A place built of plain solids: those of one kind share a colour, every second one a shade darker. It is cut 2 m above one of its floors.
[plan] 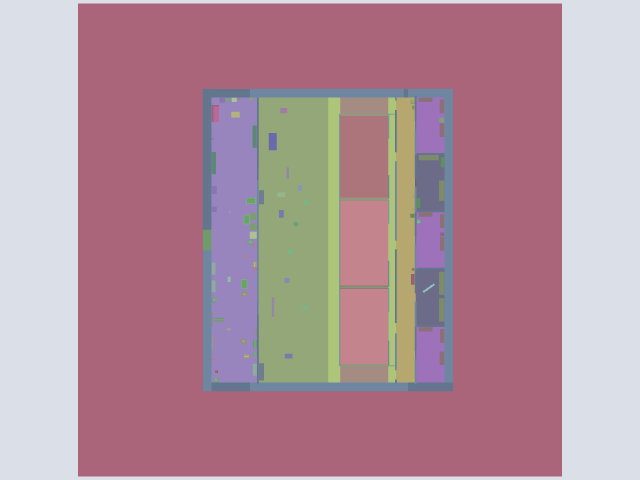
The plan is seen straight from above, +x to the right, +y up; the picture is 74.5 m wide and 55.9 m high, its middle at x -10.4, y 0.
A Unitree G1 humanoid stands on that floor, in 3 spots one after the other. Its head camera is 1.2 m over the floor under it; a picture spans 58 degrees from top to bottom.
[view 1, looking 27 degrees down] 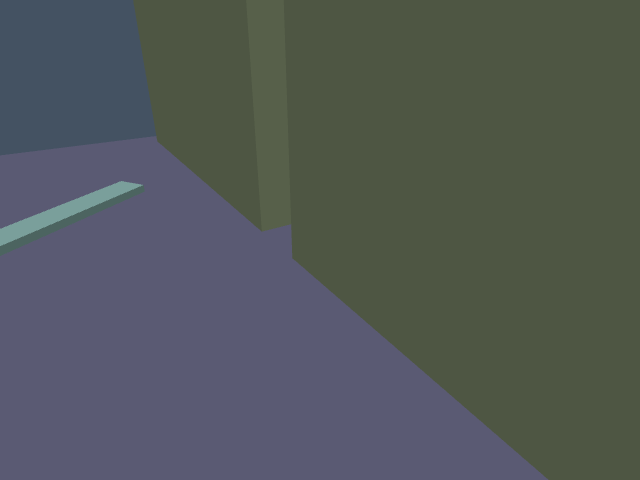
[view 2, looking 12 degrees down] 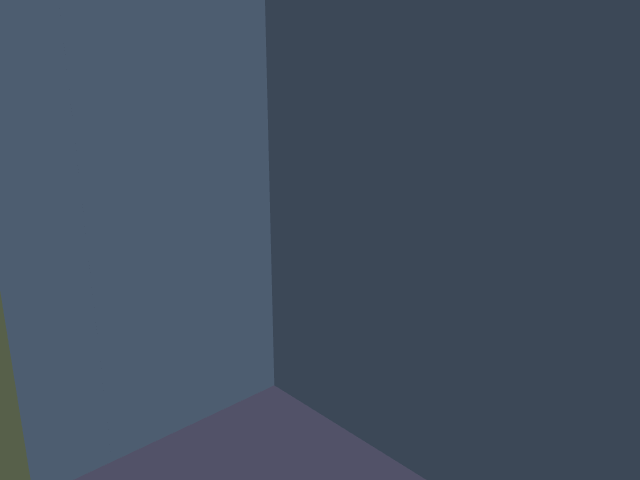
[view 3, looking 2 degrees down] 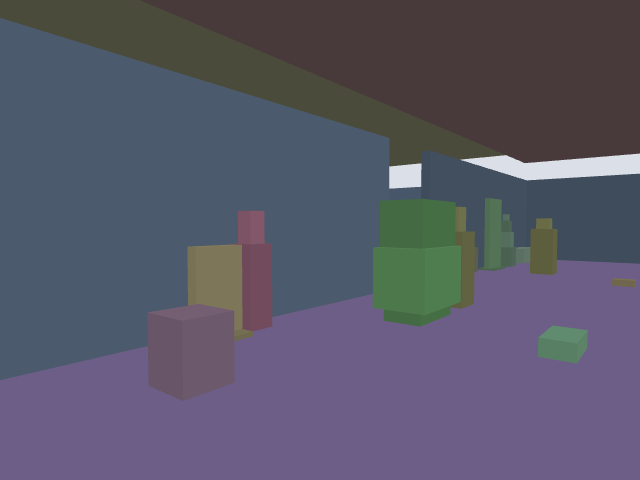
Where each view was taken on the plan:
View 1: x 2.46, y -8.68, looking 58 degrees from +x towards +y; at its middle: cabinets_office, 2.11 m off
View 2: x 2.46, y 4.68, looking -44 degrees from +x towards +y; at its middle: wall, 1.83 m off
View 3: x -21.74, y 0.00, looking -51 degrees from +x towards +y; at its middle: wall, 6.36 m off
